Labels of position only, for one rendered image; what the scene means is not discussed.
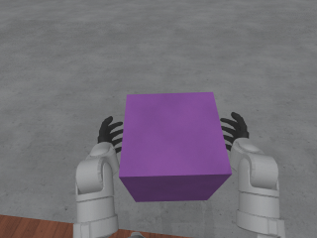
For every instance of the robot left hand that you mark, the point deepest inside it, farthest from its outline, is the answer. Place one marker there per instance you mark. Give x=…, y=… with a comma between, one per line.
x=106, y=136

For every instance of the left robot forearm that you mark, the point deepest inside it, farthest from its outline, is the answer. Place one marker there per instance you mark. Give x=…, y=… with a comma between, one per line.
x=94, y=190

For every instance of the robot left shin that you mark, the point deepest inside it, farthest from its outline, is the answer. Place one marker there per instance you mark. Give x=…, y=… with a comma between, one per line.
x=136, y=233

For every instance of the robot right hand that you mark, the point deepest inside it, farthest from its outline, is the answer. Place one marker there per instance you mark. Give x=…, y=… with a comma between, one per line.
x=241, y=129

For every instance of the right robot forearm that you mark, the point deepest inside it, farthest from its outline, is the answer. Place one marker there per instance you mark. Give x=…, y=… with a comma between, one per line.
x=258, y=186

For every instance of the carton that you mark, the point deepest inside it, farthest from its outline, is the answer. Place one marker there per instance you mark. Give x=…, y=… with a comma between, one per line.
x=173, y=147

